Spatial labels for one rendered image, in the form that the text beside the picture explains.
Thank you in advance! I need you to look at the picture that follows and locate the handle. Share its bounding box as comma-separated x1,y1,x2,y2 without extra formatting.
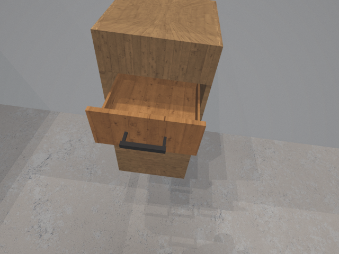
119,132,167,154

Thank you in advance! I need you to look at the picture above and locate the cabinet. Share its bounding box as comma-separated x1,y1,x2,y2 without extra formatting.
91,0,223,179

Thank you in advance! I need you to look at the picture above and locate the drawer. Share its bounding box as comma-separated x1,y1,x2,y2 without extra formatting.
85,73,206,156

